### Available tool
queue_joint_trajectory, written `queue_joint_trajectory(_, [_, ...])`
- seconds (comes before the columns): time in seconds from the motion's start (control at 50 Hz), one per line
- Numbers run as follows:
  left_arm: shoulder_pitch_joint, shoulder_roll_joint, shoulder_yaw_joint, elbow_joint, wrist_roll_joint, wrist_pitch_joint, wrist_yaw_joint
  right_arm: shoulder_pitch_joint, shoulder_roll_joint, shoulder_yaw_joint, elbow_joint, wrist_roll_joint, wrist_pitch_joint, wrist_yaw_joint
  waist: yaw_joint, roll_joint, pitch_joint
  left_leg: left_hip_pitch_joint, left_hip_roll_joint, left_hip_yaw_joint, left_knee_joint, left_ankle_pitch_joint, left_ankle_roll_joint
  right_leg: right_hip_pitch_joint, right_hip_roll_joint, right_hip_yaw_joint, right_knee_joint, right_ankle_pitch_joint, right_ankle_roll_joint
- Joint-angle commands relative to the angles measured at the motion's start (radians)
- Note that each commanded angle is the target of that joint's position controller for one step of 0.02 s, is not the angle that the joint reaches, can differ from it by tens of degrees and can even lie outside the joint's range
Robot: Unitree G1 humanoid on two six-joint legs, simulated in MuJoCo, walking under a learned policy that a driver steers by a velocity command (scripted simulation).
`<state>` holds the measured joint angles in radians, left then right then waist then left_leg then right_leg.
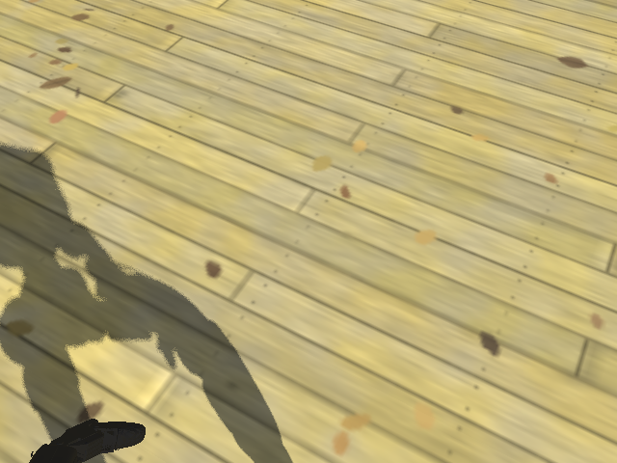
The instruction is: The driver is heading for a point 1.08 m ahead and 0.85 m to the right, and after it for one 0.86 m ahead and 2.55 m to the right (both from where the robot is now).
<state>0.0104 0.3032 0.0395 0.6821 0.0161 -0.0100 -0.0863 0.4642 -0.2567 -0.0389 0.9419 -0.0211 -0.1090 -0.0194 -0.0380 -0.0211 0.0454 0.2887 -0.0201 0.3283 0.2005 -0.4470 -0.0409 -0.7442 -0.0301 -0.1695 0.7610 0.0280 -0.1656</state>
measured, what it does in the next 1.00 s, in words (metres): walks ahead, turning right: right foot, then left foot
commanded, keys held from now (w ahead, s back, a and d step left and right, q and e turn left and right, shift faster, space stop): w+e+shift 0.38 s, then s+e+shift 0.40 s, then w+e+shift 0.22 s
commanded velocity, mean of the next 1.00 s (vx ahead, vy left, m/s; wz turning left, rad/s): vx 0.55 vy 0.00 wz -0.97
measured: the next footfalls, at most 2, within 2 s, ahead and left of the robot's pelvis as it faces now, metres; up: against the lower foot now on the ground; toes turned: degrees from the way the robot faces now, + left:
right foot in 0.06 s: +0.25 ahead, -0.03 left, +0.00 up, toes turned -8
left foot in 0.46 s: +0.69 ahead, +0.04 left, +0.00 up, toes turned -28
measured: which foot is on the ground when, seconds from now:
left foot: down 0.00-0.06, up 0.08-0.44, down 0.46-0.86, up 0.88-1.00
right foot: up 0.00-0.04, down 0.06-0.46, up 0.48-0.84, down 0.86-1.00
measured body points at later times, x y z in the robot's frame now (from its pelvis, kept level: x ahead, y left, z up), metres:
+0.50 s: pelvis +0.47 -0.02 +0.00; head +0.52 -0.03 +0.45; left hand +0.61 +0.27 -0.11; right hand +0.61 -0.33 -0.05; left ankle +0.66 +0.05 -0.71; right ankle +0.23 -0.02 -0.65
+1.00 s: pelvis +0.64 -0.09 +0.01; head +0.64 -0.12 +0.46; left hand +0.95 -0.03 -0.08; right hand +0.52 -0.37 -0.09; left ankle +0.74 +0.02 -0.65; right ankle +0.63 -0.18 -0.71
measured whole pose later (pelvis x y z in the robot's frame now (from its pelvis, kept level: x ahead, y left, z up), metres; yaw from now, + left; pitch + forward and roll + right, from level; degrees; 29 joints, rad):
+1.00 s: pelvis +0.64 -0.09 +0.01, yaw -57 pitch -1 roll +0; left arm 0.26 0.30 0.07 0.63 0.03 0.07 -0.02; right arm 0.17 -0.27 -0.03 0.63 -0.05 0.02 0.01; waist 0.02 0.04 0.05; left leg -0.44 0.04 -0.01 1.11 -0.57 -0.03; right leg -0.41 0.13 0.03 0.65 -0.25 -0.14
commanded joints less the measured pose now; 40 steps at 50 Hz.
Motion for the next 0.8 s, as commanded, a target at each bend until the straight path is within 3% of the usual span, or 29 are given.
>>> queue_joint_trajectory(0.02, [0.395, 0.120, 0.041, 0.059, -0.006, 0.000, 0.018, -0.157, -0.260, -0.057, -0.126, -0.012, 0.027, -0.024, 0.285, 0.147, -0.144, -0.254, 0.277, -0.049, 0.485, 1.605, 0.070, 0.578, 0.131, -0.030, 0.013, -0.149, -0.062])
queue_joint_trajectory(0.04, [0.581, 0.169, 0.071, 0.120, -0.005, -0.002, 0.039, -0.189, -0.262, -0.060, -0.143, -0.017, 0.042, -0.016, 0.354, 0.108, -0.218, -0.371, 0.266, -0.075, 0.797, 1.410, 0.090, 0.808, 0.143, 0.043, -0.067, -0.228, -0.091])
queue_joint_trajectory(0.06, [0.534, 0.210, 0.105, 0.122, -0.034, 0.013, 0.062, -0.226, -0.187, -0.050, -0.145, -0.011, 0.039, 0.005, 0.320, -0.087, -0.153, -0.622, 0.064, -0.090, 1.225, 0.496, 0.070, 0.920, 0.083, 0.199, -0.161, -0.302, -0.124])
queue_joint_trajectory(0.08, [0.401, 0.339, 0.116, 0.076, 0.020, 0.026, 0.058, -0.121, -0.081, -0.014, -0.269, -0.006, 0.014, 0.018, 0.105, -0.275, -0.229, -1.077, -0.049, -0.226, 1.555, -0.049, 0.007, 1.150, -0.164, 0.770, -0.267, -0.265, -0.327])
queue_joint_trajectory(0.1, [0.417, 0.321, 0.123, 0.039, 0.010, 0.027, 0.064, -0.218, -0.120, -0.005, -0.307, -0.017, -0.017, 0.015, 0.178, -0.065, -0.321, -1.161, -0.010, -0.413, 1.540, 0.025, 0.023, 1.156, -0.225, 0.985, -0.456, -0.470, -0.360])
queue_joint_trajectory(0.12, [0.411, 0.260, 0.110, 0.065, 0.009, 0.017, 0.077, -0.264, -0.134, -0.001, -0.312, -0.014, -0.034, 0.016, 0.143, 0.051, -0.152, -1.176, 0.046, -0.429, 1.418, 0.073, 0.032, 0.984, -0.223, 0.963, -0.540, -0.512, -0.297])
queue_joint_trajectory(0.14, [0.383, 0.206, 0.093, 0.088, 0.004, 0.005, 0.079, -0.291, -0.124, 0.003, -0.313, -0.023, -0.031, 0.015, 0.082, 0.142, -0.054, -1.100, 0.096, -0.426, 1.274, 0.102, 0.034, 0.803, -0.166, 0.846, -0.549, -0.445, -0.228])
queue_joint_trajectory(0.16, [0.353, 0.201, 0.088, 0.079, 0.004, -0.014, 0.087, -0.268, -0.112, 0.011, -0.311, -0.039, -0.014, 0.014, 0.039, 0.110, -0.023, -1.037, 0.114, -0.426, 1.213, 0.092, 0.023, 0.683, -0.134, 0.776, -0.535, -0.343, -0.221])
queue_joint_trajectory(0.18, [0.326, 0.169, 0.076, 0.075, 0.001, -0.030, 0.090, -0.252, -0.114, 0.014, -0.301, -0.054, 0.012, 0.013, 0.007, 0.125, 0.001, -0.972, 0.134, -0.424, 1.157, 0.087, 0.004, 0.571, -0.089, 0.707, -0.542, -0.280, -0.210])
queue_joint_trajectory(0.22, [0.314, 0.153, 0.066, 0.067, -0.010, -0.052, 0.086, -0.263, -0.098, 0.020, -0.304, -0.060, 0.049, 0.019, -0.010, 0.126, 0.009, -0.909, 0.160, -0.394, 1.021, 0.077, -0.026, 0.442, -0.016, 0.594, -0.566, -0.271, -0.195])
queue_joint_trajectory(0.26, [0.338, 0.164, 0.069, 0.066, -0.009, -0.065, 0.083, -0.412, -0.084, 0.034, -0.377, -0.043, 0.050, 0.031, 0.025, 0.077, 0.069, -0.879, 0.163, -0.358, 0.803, 0.207, -0.045, 0.343, 0.012, 0.564, -0.600, -0.173, -0.187])
queue_joint_trajectory(0.3, [0.353, 0.173, 0.079, 0.062, -0.011, -0.065, 0.076, -0.511, -0.061, 0.047, -0.408, -0.022, 0.046, 0.041, 0.074, 0.044, 0.064, -0.800, 0.126, -0.336, 0.586, 0.404, -0.039, 0.343, 0.061, 0.522, -0.596, -0.111, -0.136])
queue_joint_trajectory(0.36, [0.392, 0.196, 0.091, 0.069, -0.022, -0.065, 0.069, -0.545, -0.081, 0.043, -0.426, -0.002, 0.040, 0.043, 0.120, -0.027, 0.006, -0.711, 0.072, -0.335, 0.418, 0.540, -0.010, 0.473, 0.028, 0.552, -0.544, 0.088, -0.085])
queue_joint_trajectory(0.38, [0.389, 0.198, 0.094, 0.067, -0.022, -0.064, 0.072, -0.536, -0.099, 0.038, -0.425, -0.002, 0.038, 0.040, 0.115, -0.029, -0.006, -0.682, 0.061, -0.346, 0.371, 0.527, -0.002, 0.519, 0.020, 0.563, -0.513, 0.123, -0.066])
queue_joint_trajectory(0.42, [0.394, 0.227, 0.103, 0.072, -0.016, -0.055, 0.081, -0.419, -0.154, 0.015, -0.389, -0.018, 0.026, 0.016, 0.073, -0.008, -0.067, -0.555, -0.018, -0.338, 0.298, 0.434, 0.016, 0.627, 0.053, 0.560, -0.281, 0.472, 0.007])
queue_joint_trajectory(0.44, [0.360, 0.250, 0.109, 0.068, -0.024, -0.056, 0.082, -0.281, -0.181, 0.003, -0.360, -0.020, 0.011, 0.000, -0.012, -0.009, -0.134, -0.403, -0.010, -0.343, 0.233, 0.511, 0.025, 0.614, 0.092, 0.541, -0.072, 0.526, 0.056])
queue_joint_trajectory(0.46, [0.321, 0.187, 0.094, 0.045, -0.040, -0.061, 0.082, -0.093, -0.234, -0.015, -0.322, -0.034, -0.007, -0.013, -0.092, -0.012, -0.236, -0.156, 0.114, -0.415, 0.258, 0.604, 0.050, 0.483, 0.133, 0.513, 0.183, 0.332, 0.098])
queue_joint_trajectory(0.48, [0.350, 0.020, 0.053, 0.007, -0.037, -0.056, 0.100, 0.047, -0.294, -0.024, -0.296, -0.054, -0.009, -0.018, -0.082, 0.221, -0.358, 0.110, 0.459, -0.641, 0.402, 1.209, 0.067, 0.240, 0.224, 0.360, 0.520, -0.704, 0.116])
queue_joint_trajectory(0.5, [0.494, 0.090, 0.057, -0.038, -0.070, -0.040, 0.118, 0.011, -0.329, -0.045, -0.307, -0.046, 0.005, 0.002, -0.001, 0.399, -0.619, 0.251, 0.632, -0.985, 0.383, 1.395, 0.226, 0.108, 0.227, 0.314, 0.750, -0.713, 0.139])
queue_joint_trajectory(0.52, [0.430, 0.151, 0.069, 0.008, -0.029, -0.019, 0.123, -0.106, -0.216, -0.029, -0.346, -0.024, 0.021, 0.000, -0.003, 0.201, -0.539, 0.107, 0.538, -0.826, 0.354, 1.314, 0.217, 0.106, 0.123, 0.290, 0.715, -0.568, 0.143])
queue_joint_trajectory(0.54, [0.314, 0.165, 0.076, -0.007, -0.012, -0.007, 0.109, -0.154, -0.116, 0.000, -0.341, -0.013, 0.027, -0.001, -0.030, 0.157, -0.384, -0.006, 0.441, -0.641, 0.335, 1.234, 0.190, 0.059, 0.105, 0.258, 0.654, -0.507, 0.164])
queue_joint_trajectory(0.56, [0.276, 0.145, 0.075, -0.016, -0.003, 0.007, 0.092, -0.179, -0.091, 0.009, -0.325, -0.017, 0.039, -0.007, -0.013, 0.142, -0.283, -0.088, 0.388, -0.557, 0.309, 1.156, 0.173, 0.024, 0.078, 0.248, 0.630, -0.491, 0.187])
queue_joint_trajectory(0.58, [0.191, 0.132, 0.072, -0.035, 0.011, 0.031, 0.072, -0.175, -0.101, 0.007, -0.299, -0.006, 0.049, -0.025, -0.022, 0.138, -0.172, -0.216, 0.316, -0.470, 0.242, 1.144, 0.150, 0.056, 0.060, 0.226, 0.587, -0.494, 0.192])
queue_joint_trajectory(0.6, [0.274, 0.096, 0.066, -0.048, 0.000, 0.052, 0.057, -0.189, -0.132, 0.000, -0.294, 0.003, 0.043, -0.023, 0.034, 0.238, -0.156, -0.281, 0.371, -0.451, 0.236, 1.205, 0.190, 0.075, 0.059, 0.235, 0.583, -0.504, 0.211])
queue_joint_trajectory(0.64, [0.270, 0.074, 0.056, -0.064, 0.012, 0.071, 0.052, -0.228, -0.132, -0.006, -0.295, 0.015, 0.043, -0.014, 0.067, 0.192, -0.125, -0.372, 0.381, -0.387, 0.192, 1.152, 0.202, 0.096, 0.041, 0.227, 0.496, -0.470, 0.213])
queue_joint_trajectory(0.68, [0.235, 0.073, 0.049, -0.105, 0.019, 0.078, 0.043, -0.294, -0.154, -0.016, -0.301, 0.012, 0.050, -0.017, 0.104, 0.180, -0.119, -0.434, 0.356, -0.296, 0.168, 1.050, 0.181, 0.153, 0.011, 0.198, 0.321, -0.330, 0.193])
queue_joint_trajectory(0.74, [0.253, 0.070, 0.039, -0.105, 0.002, 0.090, 0.022, -0.372, -0.165, -0.030, -0.311, 0.022, 0.060, -0.013, 0.144, 0.199, -0.124, -0.557, 0.292, -0.132, 0.226, 0.871, 0.132, 0.408, 0.014, 0.128, 0.051, -0.124, 0.148])
queue_joint_trajectory(0.78, [0.253, 0.097, 0.046, -0.104, 0.000, 0.099, 0.023, -0.350, -0.168, -0.039, -0.314, 0.033, 0.074, -0.009, 0.137, 0.176, -0.112, -0.575, 0.308, -0.106, 0.317, 0.826, 0.120, 0.493, 0.035, 0.080, -0.020, -0.136, 0.129])
queue_joint_trajectory(0.8, [0.214, 0.107, 0.050, -0.116, -0.001, 0.098, 0.029, -0.310, -0.171, -0.042, -0.316, 0.026, 0.079, 0.002, 0.110, 0.145, -0.122, -0.570, 0.338, -0.102, 0.342, 0.735, 0.100, 0.510, 0.047, 0.056, -0.034, -0.157, 0.109])
Keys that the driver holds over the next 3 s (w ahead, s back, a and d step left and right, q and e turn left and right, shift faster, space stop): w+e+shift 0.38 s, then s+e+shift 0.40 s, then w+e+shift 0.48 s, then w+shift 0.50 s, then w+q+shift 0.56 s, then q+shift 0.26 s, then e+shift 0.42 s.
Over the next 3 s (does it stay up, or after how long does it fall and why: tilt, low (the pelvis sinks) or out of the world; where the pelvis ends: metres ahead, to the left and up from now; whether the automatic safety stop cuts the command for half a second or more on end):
stays up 0.89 -1.41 0.03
